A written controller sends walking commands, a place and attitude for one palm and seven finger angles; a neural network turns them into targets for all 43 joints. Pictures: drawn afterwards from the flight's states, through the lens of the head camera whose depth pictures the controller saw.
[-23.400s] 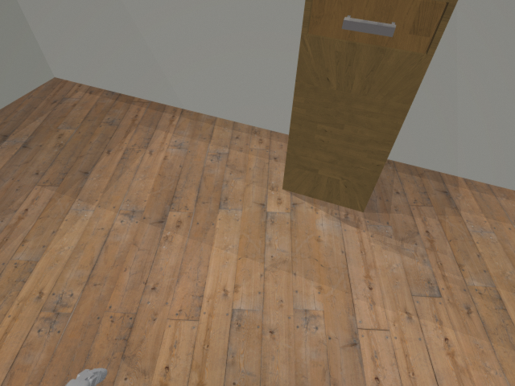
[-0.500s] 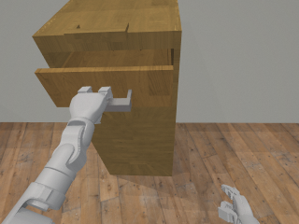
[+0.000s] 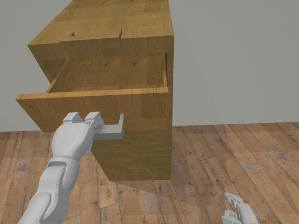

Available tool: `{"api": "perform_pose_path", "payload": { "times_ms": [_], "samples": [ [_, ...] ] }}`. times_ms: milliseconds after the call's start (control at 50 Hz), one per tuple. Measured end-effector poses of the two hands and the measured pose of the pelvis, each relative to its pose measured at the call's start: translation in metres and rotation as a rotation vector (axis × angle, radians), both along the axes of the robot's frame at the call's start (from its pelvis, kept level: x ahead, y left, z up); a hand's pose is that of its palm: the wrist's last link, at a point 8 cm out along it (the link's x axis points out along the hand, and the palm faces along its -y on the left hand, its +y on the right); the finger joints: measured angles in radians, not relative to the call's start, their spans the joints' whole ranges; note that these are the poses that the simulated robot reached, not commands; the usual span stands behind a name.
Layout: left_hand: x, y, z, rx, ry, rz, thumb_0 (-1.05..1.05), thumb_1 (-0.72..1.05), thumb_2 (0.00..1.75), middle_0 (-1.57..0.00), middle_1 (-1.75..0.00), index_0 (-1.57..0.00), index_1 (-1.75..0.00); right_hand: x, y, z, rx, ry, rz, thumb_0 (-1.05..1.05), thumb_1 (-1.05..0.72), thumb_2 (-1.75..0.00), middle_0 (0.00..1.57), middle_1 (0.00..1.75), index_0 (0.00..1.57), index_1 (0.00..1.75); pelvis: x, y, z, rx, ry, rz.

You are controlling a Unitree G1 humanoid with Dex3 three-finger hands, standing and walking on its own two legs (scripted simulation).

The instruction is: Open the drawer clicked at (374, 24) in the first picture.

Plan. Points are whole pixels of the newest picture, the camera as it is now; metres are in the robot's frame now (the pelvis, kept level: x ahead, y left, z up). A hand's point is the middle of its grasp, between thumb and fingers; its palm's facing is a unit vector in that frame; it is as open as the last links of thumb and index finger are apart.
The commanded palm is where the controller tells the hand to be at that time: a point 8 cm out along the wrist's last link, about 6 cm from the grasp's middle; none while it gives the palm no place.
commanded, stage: pull the drawer open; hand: left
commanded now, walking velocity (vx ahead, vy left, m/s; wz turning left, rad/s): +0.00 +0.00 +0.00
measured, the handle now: (95, 125) +0.33 +0.18 +0.12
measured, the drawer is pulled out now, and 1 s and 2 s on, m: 0.18 0.30 0.29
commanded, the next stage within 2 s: open the thumb to release the handle in 1.12 s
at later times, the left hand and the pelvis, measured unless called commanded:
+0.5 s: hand (84, 153) +0.26 +0.19 +0.10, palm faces +0.06 -0.12 -0.99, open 5.9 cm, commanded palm +0.20 +0.19 +0.16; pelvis -0.02 -0.01 +0.00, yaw +0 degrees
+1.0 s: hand (71, 197) +0.15 +0.18 +0.10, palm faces +0.10 -0.16 -0.98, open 6.1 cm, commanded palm +0.09 +0.18 +0.16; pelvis -0.01 -0.01 +0.00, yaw -1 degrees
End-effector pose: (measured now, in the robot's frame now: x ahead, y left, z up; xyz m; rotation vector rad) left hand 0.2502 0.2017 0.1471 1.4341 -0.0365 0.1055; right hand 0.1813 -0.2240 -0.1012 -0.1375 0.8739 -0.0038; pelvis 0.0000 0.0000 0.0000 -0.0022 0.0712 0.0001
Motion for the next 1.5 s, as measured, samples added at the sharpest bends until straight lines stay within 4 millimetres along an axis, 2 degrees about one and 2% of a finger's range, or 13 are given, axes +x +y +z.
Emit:
{"api": "perform_pose_path", "payload": {
  "times_ms": [160,260,360,460,600,700,820,980,1060,1160,1320,1420,1500],
  "samples": [
    [-0.006,-0.002,-0.001,0.055,0.007,0.024,0.03,0.67,0.81,-0.32,-1.35,-0.42,-1.35,0.024,0.025,0.007,0.028,-0.073,0.070,0.02,-0.91,-0.90,0.19,0.30,0.20,0.30,-0.013,-0.004,-0.001,0.006,-0.026,0.023],
    [-0.005,-0.003,0.001,0.051,0.031,0.040,0.03,0.66,0.80,-0.33,-1.35,-0.42,-1.35,0.029,0.036,0.017,0.052,-0.124,0.087,0.01,-0.91,-0.90,0.20,0.30,0.20,0.30,-0.018,-0.008,0.000,0.010,-0.042,0.025],
    [-0.005,-0.003,0.002,0.040,0.038,0.040,0.04,0.66,0.79,-0.33,-1.35,-0.42,-1.35,0.022,0.033,0.020,0.036,-0.128,0.094,0.01,-0.91,-0.90,0.20,0.30,0.20,0.30,-0.023,-0.013,0.001,0.012,-0.055,0.024],
    [-0.012,-0.003,0.002,0.019,0.038,0.037,0.05,0.67,0.76,-0.30,-1.35,-0.42,-1.35,0.009,0.018,0.019,0.025,-0.112,0.063,0.01,-0.91,-0.90,0.20,0.30,0.20,0.30,-0.023,-0.014,0.002,0.011,-0.056,0.006],
    [-0.043,-0.004,0.001,-0.025,0.024,0.025,0.07,0.68,0.73,-0.27,-1.35,-0.42,-1.35,-0.004,-0.005,0.014,0.010,-0.080,0.018,0.02,-0.91,-0.90,0.20,0.30,0.20,0.30,-0.016,-0.011,0.001,0.008,-0.050,-0.017],
    [-0.072,-0.006,0.001,-0.039,0.014,0.022,0.07,0.68,0.74,-0.27,-1.35,-0.42,-1.35,0.000,-0.008,0.012,0.003,-0.072,0.029,0.02,-0.91,-0.90,0.19,0.30,0.20,0.30,-0.012,-0.009,0.000,0.004,-0.041,-0.020],
    [-0.100,-0.009,0.001,-0.032,0.011,0.024,0.07,0.66,0.76,-0.28,-1.35,-0.42,-1.35,0.017,0.005,0.015,0.030,-0.114,0.070,0.02,-0.91,-0.90,0.19,0.30,0.20,0.30,-0.010,-0.007,-0.002,0.001,-0.037,-0.018],
    [-0.121,-0.012,0.002,-0.031,0.009,0.047,0.07,0.64,0.77,-0.29,-1.35,-0.42,-1.35,0.038,0.030,0.029,0.090,-0.207,0.132,0.02,-0.91,-0.90,0.19,0.30,0.20,0.30,-0.013,-0.008,-0.004,-0.001,-0.048,-0.014],
    [-0.123,-0.012,0.002,-0.046,0.004,0.056,0.07,0.65,0.75,-0.28,-1.35,-0.42,-1.35,0.039,0.034,0.036,0.102,-0.237,0.145,0.02,-0.91,-0.90,0.20,0.30,0.20,0.30,-0.013,-0.009,-0.005,-0.002,-0.051,-0.022],
    [-0.123,-0.012,0.001,-0.050,-0.003,0.055,0.07,0.66,0.75,-0.27,-1.35,-0.42,-1.35,0.033,0.027,0.037,0.078,-0.227,0.144,0.02,-0.91,-0.90,0.20,0.30,0.20,0.30,-0.015,-0.010,-0.005,-0.004,-0.058,-0.025],
    [-0.117,-0.006,0.000,0.017,-0.020,0.031,0.04,0.65,0.77,-0.32,-1.34,-0.42,-1.35,0.016,0.010,0.022,0.009,-0.141,0.117,0.01,-0.91,-0.90,0.20,0.30,0.20,0.30,-0.022,-0.012,-0.005,-0.002,-0.073,-0.013],
    [-0.114,-0.007,0.004,-0.012,-0.014,0.042,0.04,0.55,0.73,-0.36,-1.31,-0.40,-1.33,0.004,0.009,0.014,0.021,-0.113,0.091,0.02,-0.91,-0.90,0.19,0.30,0.20,0.30,-0.027,-0.013,-0.003,0.003,-0.078,-0.009],
    [-0.114,-0.008,0.006,-0.004,-0.009,0.054,0.02,0.39,0.67,-0.38,-1.29,-0.39,-1.31,-0.002,0.011,0.012,0.037,-0.115,0.088,0.02,-0.91,-0.90,0.19,0.30,0.20,0.30,-0.032,-0.015,-0.002,0.008,-0.084,-0.008]
  ]
}}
